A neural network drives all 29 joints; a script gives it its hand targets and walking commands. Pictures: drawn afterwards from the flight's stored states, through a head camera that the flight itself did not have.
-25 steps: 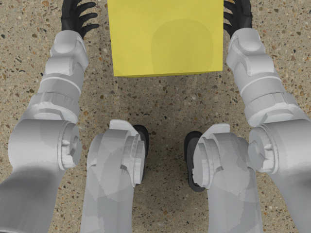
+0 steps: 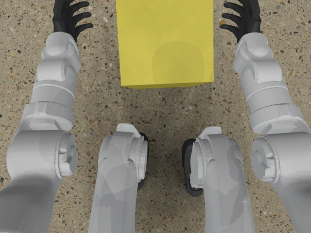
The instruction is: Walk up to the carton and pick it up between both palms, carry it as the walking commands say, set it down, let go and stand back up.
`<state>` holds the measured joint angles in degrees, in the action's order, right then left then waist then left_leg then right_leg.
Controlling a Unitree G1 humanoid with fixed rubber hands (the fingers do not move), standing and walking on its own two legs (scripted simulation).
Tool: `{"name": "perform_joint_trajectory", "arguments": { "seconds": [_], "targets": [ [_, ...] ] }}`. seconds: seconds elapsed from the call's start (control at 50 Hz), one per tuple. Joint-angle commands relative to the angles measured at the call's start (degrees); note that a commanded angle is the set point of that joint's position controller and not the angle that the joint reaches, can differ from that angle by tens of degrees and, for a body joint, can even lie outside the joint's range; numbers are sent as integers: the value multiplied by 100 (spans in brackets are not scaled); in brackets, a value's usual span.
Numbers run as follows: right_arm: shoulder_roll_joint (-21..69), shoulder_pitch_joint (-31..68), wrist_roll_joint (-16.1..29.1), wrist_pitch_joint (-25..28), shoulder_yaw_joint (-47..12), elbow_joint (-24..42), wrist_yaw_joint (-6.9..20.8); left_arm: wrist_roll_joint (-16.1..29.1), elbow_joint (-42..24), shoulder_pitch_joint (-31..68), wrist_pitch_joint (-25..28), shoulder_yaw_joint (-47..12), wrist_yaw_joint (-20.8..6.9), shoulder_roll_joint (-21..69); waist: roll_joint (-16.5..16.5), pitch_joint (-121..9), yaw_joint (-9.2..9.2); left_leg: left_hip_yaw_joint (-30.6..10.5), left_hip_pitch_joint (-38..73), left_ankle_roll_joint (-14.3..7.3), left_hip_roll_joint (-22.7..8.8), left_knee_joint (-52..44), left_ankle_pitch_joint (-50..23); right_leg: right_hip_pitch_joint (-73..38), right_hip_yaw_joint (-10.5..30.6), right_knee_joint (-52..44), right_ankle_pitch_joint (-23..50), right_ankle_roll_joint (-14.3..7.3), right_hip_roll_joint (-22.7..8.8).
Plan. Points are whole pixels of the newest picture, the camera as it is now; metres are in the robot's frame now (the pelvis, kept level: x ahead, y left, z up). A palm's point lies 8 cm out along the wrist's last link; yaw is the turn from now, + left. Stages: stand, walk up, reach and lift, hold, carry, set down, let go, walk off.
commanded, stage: set down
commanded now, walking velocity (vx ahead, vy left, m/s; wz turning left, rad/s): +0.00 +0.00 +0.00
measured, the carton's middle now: (163, 47) +0.52 +0.03 -0.27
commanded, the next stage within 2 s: let go in 1.08 s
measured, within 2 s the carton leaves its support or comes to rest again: neither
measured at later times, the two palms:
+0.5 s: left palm out of the picture +0.52 +0.24 +0.02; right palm out of the picture +0.53 -0.15 +0.02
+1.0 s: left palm out of the picture +0.51 +0.25 +0.17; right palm out of the picture +0.53 -0.15 +0.17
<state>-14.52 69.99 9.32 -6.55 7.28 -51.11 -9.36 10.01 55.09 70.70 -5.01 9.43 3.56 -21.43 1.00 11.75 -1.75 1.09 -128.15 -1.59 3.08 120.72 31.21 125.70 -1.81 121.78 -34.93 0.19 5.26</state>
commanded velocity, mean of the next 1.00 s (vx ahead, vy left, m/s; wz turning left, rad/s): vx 0.00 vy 0.00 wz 0.00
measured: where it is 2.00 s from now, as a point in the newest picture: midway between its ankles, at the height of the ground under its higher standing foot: (165, 173)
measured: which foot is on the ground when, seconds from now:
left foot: down 0.00-1.00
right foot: down 0.00-1.00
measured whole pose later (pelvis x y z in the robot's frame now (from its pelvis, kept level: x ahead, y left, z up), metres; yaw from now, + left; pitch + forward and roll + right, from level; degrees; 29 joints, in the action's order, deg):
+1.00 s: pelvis +0.04 +0.01 +0.27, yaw +1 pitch +43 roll -2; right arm -8.9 55.1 -2.1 -6.0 18.1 -47.0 -2.6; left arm -1.7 50.6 56.9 -5.4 18.5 -2.6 -14.8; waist 0.6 -4.4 -1.4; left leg -1.7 -85.8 -1.8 3.8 60.3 16.8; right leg 83.7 2.3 60.4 -19.2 0.7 4.1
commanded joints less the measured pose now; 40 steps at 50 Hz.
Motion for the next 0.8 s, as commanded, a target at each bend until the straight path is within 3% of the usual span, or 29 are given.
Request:
{"name": "perform_joint_trajectory", "arguments": {
  "seconds": [0.0, 0.3, 0.5, 0.78],
  "targets": [
    [-503, 1177, -144, 20, 224, 655, 3, -113, -670, 1224, 13, 205, -64, -700, -290, -6968, -49, -118, 4335, 181, -56, -1305, -1860, -2693, -76, -1373, 1381, 84, -35],
    [-211, 725, -528, -154, 554, 1014, 137, -537, -921, 715, -156, 571, -345, -596, -162, -7211, -96, -65, 4720, 195, 53, -2674, -1957, -3630, -56, -2732, 1574, 139, 34],
    [-165, 288, -613, -228, 685, 1454, 267, -616, -1352, 360, -251, 658, -466, -538, -209, -7540, -57, -131, 5740, 246, 69, -3700, -2614, -4546, -17, -3801, 2153, 175, 46],
    [-34, -176, -887, -8, 943, 1205, 550, -890, -1178, 13, -90, 778, -588, -214, -326, -6949, -10, -331, 7500, 275, -23, -5498, -3064, -5273, 102, -5657, 2395, 196, -29]
  ]
}}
